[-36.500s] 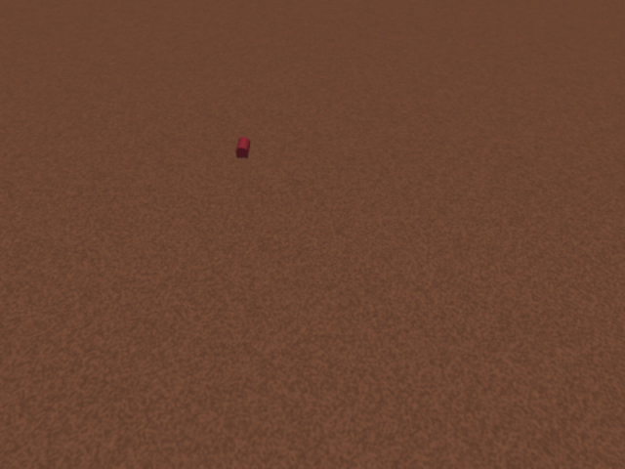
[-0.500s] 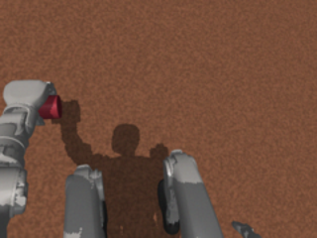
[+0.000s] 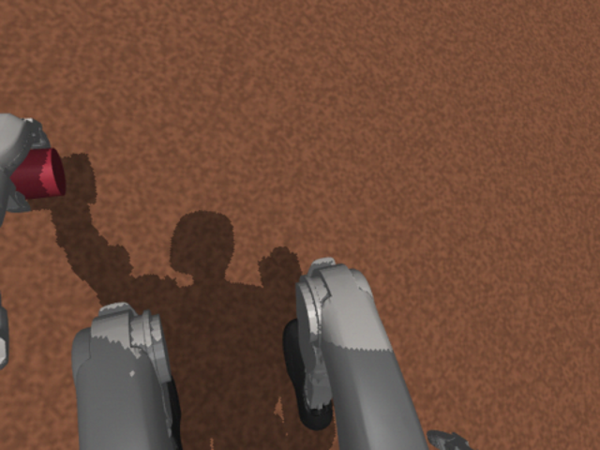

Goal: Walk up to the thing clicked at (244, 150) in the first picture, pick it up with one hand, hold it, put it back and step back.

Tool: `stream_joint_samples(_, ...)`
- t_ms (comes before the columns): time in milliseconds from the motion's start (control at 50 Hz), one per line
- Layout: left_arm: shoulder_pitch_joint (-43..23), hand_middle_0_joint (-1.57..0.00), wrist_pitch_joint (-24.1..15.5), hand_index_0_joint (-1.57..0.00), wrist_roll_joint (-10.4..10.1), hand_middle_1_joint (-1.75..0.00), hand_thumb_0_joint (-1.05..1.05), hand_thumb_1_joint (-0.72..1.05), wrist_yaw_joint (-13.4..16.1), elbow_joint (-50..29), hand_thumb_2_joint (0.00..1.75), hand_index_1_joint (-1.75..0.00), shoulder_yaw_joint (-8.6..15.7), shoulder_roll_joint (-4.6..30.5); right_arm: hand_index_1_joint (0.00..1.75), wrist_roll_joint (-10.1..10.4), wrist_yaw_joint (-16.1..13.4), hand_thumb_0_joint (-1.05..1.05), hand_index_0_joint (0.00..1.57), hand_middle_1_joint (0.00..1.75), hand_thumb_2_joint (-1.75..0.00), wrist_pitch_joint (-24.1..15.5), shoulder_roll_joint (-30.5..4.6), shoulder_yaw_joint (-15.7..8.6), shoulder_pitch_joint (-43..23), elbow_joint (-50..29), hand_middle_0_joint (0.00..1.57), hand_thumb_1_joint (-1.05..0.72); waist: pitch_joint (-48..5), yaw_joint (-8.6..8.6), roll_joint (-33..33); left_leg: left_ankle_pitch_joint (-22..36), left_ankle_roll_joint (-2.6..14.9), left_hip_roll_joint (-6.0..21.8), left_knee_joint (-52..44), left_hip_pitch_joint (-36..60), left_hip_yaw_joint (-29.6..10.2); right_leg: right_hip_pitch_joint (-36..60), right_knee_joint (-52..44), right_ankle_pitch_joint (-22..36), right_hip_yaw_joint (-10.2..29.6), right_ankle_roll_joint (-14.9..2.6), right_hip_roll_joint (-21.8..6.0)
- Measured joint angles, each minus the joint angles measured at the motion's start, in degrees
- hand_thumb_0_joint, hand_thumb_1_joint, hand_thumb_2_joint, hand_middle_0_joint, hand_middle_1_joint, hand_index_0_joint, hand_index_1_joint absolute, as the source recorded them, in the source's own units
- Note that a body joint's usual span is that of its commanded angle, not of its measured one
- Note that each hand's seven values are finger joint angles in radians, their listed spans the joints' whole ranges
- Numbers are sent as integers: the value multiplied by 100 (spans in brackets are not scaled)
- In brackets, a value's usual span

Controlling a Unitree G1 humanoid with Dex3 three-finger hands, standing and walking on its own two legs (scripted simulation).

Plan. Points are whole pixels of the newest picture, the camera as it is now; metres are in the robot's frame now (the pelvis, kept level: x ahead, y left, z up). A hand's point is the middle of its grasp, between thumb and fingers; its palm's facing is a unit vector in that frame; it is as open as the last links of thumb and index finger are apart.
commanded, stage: crouch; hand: left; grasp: from above
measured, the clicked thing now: (13, 176) +0.51 +0.27 -0.20
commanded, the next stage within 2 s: lower in 0.38 s
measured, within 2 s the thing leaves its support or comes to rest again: neither
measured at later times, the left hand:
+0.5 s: hand (16, 172) +0.51 +0.27 -0.21, palm faces -0.48 -0.02 -0.88, open 9.2 cm
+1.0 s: hand (34, 183) +0.52 +0.27 -0.27, palm faces -0.48 -0.04 -0.88, open 9.2 cm
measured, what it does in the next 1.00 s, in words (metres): lowers itself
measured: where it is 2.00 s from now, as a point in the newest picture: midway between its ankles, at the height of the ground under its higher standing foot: (240, 418)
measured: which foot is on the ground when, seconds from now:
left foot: down 0.00-1.00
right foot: down 0.00-1.00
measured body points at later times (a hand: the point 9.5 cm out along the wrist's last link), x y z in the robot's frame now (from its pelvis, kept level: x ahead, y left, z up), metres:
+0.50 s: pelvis +0.00 +0.00 -0.03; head +0.27 +0.07 +0.32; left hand +0.53 +0.27 -0.16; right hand +0.00 -0.27 -0.12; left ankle +0.07 +0.12 -0.34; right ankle +0.10 -0.15 -0.34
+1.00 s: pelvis +0.00 +0.00 -0.05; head +0.29 +0.08 +0.28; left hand +0.54 +0.26 -0.22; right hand +0.01 -0.27 -0.12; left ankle +0.07 +0.12 -0.34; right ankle +0.10 -0.14 -0.34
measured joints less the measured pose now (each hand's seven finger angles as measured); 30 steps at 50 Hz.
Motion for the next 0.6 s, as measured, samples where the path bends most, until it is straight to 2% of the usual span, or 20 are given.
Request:
stream_joint_samples(160, -176, -79, -59, -80, 139, -42, 0, 14, 146, 267, 33, -38, 45, 238, 30, -48, 24, 0, 21, 30, -90, 0, -19, 189, 65, -12, 21, -91, 115, -144, -23, 75, 25, -26, 273, -279, -50, -230, 218, 77, -20, 6, 20)
stream_joint_samples(340, -412, -79, -23, -80, 205, -42, 0, 15, 209, 535, 33, -38, 46, 494, 30, -78, 26, 0, 21, 30, -90, -43, -55, 382, 57, -47, 21, -91, 190, -275, -10, 82, 26, -41, 497, -508, -120, -423, 390, 98, -63, 6, 41)
stream_joint_samples(600, -375, -80, -32, -81, 115, -40, 0, 14, 86, 435, 32, -36, 48, 646, 30, -94, 91, 0, 21, 30, -90, -26, -117, 552, -20, -187, 21, -91, 364, -298, -94, 7, 0, -60, 718, -619, -221, -504, 558, 47, -130, 31, 54)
